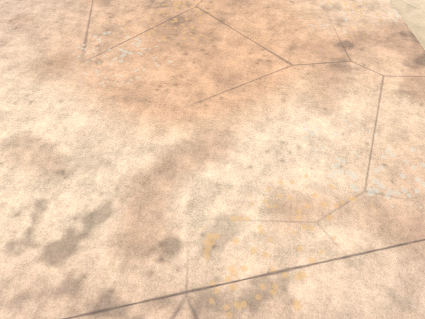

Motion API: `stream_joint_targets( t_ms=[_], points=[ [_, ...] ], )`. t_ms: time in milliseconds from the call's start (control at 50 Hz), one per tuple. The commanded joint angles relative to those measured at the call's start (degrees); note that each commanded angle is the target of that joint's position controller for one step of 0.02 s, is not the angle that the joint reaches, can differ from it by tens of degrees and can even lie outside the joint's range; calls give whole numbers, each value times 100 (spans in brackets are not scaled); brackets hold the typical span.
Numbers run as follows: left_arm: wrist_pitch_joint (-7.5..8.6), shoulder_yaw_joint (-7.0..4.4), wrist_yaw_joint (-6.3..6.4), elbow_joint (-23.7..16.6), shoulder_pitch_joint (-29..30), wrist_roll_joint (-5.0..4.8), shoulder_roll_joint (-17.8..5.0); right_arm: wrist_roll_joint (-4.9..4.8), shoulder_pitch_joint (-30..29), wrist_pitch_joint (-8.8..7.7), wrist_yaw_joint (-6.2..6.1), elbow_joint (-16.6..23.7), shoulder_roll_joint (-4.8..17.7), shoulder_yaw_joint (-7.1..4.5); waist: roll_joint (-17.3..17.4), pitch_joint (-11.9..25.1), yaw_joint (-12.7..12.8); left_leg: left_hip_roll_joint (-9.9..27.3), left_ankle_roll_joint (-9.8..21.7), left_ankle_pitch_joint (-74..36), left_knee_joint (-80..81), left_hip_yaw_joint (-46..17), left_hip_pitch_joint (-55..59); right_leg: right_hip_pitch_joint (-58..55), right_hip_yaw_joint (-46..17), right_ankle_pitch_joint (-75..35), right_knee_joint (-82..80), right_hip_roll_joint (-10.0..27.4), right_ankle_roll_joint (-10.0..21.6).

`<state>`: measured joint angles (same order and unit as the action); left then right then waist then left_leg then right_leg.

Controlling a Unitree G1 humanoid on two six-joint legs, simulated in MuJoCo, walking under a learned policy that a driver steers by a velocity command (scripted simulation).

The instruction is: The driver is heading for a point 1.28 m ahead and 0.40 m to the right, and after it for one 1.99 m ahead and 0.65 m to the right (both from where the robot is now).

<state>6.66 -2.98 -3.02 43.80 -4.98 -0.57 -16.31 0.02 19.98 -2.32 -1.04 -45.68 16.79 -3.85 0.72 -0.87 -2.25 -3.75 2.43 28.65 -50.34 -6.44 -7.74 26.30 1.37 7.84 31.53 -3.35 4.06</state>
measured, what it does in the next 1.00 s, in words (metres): walks ahead, turning right: left foot, then right foot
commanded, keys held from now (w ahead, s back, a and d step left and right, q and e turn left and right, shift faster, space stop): w+e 0.80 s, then w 0.20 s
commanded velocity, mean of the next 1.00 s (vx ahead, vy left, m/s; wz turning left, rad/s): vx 0.50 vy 0.00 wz -0.46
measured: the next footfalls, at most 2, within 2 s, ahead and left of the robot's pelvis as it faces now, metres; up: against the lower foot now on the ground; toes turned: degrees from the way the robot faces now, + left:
left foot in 0.44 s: +0.43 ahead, +0.09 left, +0.00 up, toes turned -19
right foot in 0.94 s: +0.58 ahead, -0.27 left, +0.00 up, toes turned -33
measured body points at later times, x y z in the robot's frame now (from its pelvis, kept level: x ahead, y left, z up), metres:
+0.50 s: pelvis +0.29 +0.01 +0.01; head +0.31 +0.01 +0.46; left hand +0.38 +0.28 -0.12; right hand +0.44 -0.28 -0.05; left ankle +0.39 +0.10 -0.72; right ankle +0.12 -0.08 -0.67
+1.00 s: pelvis +0.51 -0.13 +0.00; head +0.55 -0.16 +0.44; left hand +0.83 -0.04 -0.08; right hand +0.38 -0.39 -0.13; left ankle +0.42 +0.09 -0.65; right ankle +0.55 -0.25 -0.72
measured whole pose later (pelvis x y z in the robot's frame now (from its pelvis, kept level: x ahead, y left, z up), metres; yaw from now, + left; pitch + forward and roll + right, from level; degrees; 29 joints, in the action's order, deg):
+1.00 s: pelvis +0.51 -0.13 +0.00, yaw -32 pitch +2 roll +1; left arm 2.2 -2.8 -2.2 34.8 -4.1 -0.7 -16.1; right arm -1.0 19.5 -4.1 0.4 -49.2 17.5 -3.2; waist -0.6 -3.4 -3.3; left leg 4.4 -1.1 28.5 -54.7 3.8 -8.7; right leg 28.2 1.7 9.9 36.0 -1.2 4.4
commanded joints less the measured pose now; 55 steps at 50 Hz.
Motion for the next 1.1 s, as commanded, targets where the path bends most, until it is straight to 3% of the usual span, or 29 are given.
stream_joint_targets(
  t_ms=[20,40,60,80,140,200,260,360,400,420,440,460,480,500,520,560,620,760,840,900,920,940,960,980,1000,1020,1040,1060,1100],
  points=[
    [-53,-246,23,-49,-1231,-118,-805,-128,-295,-318,72,678,823,-92,-705,764,706,368,-72,-352,-2402,-159,-3625,-3795,-3829,1355,-1548,2014,1263],
    [-90,-222,47,-121,-1024,-27,-780,-67,-672,-388,73,763,755,-71,-200,374,631,531,-66,-677,-2099,-37,-3501,-3087,-3286,707,-1638,1772,1166],
    [-108,-199,73,-153,-910,5,-719,38,-771,-430,70,814,711,-94,-67,190,480,673,-114,-913,-1662,1,-3328,-2631,-2949,112,-1706,1598,1144],
    [-110,-168,104,-173,-884,47,-669,91,-706,-434,72,839,643,-100,-229,252,334,762,-161,-1062,-1349,7,-3017,-2394,-2719,-335,-1781,1433,1124],
    [-133,-192,191,-171,-984,-25,-736,99,-711,-359,51,906,446,-64,-483,256,220,771,-394,-1082,-509,189,-2818,-1978,-2301,-988,-1931,1273,1198],
    [-188,-273,305,-134,-1164,-68,-956,87,-1329,-333,36,1076,286,8,-442,88,378,653,-571,-2069,648,280,-2651,-1534,-1933,-1063,-2005,1056,1042],
    [-285,-287,371,-58,-1458,-104,-952,34,-1896,-390,96,1190,208,43,-523,65,598,396,-620,-3106,1627,317,-2107,-1264,-1773,-916,-1884,845,811],
    [-416,-302,426,-12,-1760,-124,-915,-62,-2254,-497,188,1313,442,-43,-648,59,599,250,-476,-2822,2350,119,-1705,-1813,-2464,-490,-1284,1071,648],
    [-442,-305,429,-85,-1584,-108,-872,-66,-1708,-545,165,1177,616,-138,-751,220,243,287,-239,-2635,2667,196,-920,-1806,-2556,-805,-791,1002,490],
    [-428,-243,406,-163,-1502,-70,-690,0,-1108,-565,121,1067,801,-223,-665,674,-63,583,-7,-2590,2661,50,111,-1539,-2332,-984,-25,732,320],
    [-403,-125,390,-300,-1527,48,-360,66,-181,-551,65,986,1142,-313,-6,1515,-414,1602,369,-2239,2514,-929,1593,-791,-1802,29,1568,340,111],
    [-341,-11,379,-465,-2383,-115,-39,92,156,-454,103,766,1515,-394,1877,2054,1,2822,1330,-1251,2965,-3492,3031,1126,-1122,2691,3215,-305,-188],
    [-344,-115,400,-310,-2290,-201,-659,-10,18,-422,127,824,961,-295,1268,1586,-116,2814,1260,-73,3210,-3816,2671,1808,-1190,2522,3934,245,-258],
    [-374,-203,394,-375,-1651,-160,-946,-21,-222,-402,111,860,611,-198,676,837,-263,2491,992,-244,3304,-2835,1976,1927,-1100,1964,4080,419,-297],
    [-402,-214,398,-432,-1362,-101,-885,25,-492,-380,118,855,527,-148,309,439,-157,2223,846,-991,3426,-2094,1303,1751,-941,1550,3989,597,-352],
    [-433,-234,336,-546,-1181,-74,-716,85,-746,-371,122,758,356,-82,480,53,66,1856,741,-1901,3715,-1173,487,1443,-884,1138,3611,865,-391],
    [-515,-173,279,-698,-1061,-100,-411,26,-755,-437,132,616,453,-134,519,-30,151,1808,856,-2468,4071,-471,148,1401,-720,854,3243,1000,-468],
    [-439,-65,89,-1021,-79,-67,-260,-5,-587,-372,83,321,856,-232,214,-179,-110,1687,705,-3388,4176,907,334,1204,-346,-940,1256,930,-437],
    [-429,-42,-13,-1319,514,-78,-253,-124,-163,-264,94,72,1029,-272,198,-348,-244,1909,593,-3739,3988,1136,870,1083,-109,-591,563,759,-193],
    [-437,-177,-16,-1334,127,-12,-520,-192,-115,-165,80,-36,1257,-314,419,17,179,1983,466,-6092,3010,1348,1199,90,243,228,247,275,157],
    [-449,-315,17,-1126,-655,-8,-746,-198,-172,-129,60,-54,1249,-286,365,451,660,1833,324,-6605,2062,1565,963,-1065,355,-84,-113,57,334],
    [-488,-482,109,-880,-1550,-18,-1095,-124,-112,-151,30,-26,1074,-195,211,950,1066,1623,117,-5808,796,1687,-41,-2693,-57,-429,-71,240,513],
    [-489,-609,183,-792,-1983,2,-1828,76,436,-257,107,265,387,70,-1210,1776,763,797,-291,-1685,-1626,1661,-2633,-5096,-2922,-43,-111,1944,1489],
    [-458,-487,176,-861,-2167,-34,-1478,-11,318,-410,168,116,573,66,-983,2705,932,376,-306,585,-2581,440,-3168,-5312,-4694,291,-1022,2578,1866],
    [-407,-370,134,-800,-1902,15,-1197,-270,-345,-461,208,308,959,-69,-652,1842,1015,673,-233,242,-2793,229,-3661,-4693,-3725,209,-1165,2339,1532],
    [-374,-322,133,-780,-1539,-3,-1047,-285,-656,-489,190,419,858,-23,-548,1115,828,912,-171,-233,-2434,341,-3704,-3783,-2896,-125,-1227,2067,1313],
    [-353,-254,132,-767,-1173,4,-835,-158,-736,-475,145,380,808,-27,-362,664,602,1102,-194,-606,-2001,395,-3501,-2969,-2311,-559,-1355,1826,1157],
    [-322,-193,126,-802,-933,58,-660,-94,-602,-410,130,326,811,-56,-493,483,367,1242,-216,-876,-1718,350,-3061,-2334,-1923,-921,-1545,1638,1080],
    [-251,-190,127,-789,-763,73,-613,-70,-292,-269,140,198,615,-30,-550,441,132,1276,-318,-1189,-1470,372,-2599,-1752,-1635,-1031,-1931,1533,1141]
  ],
)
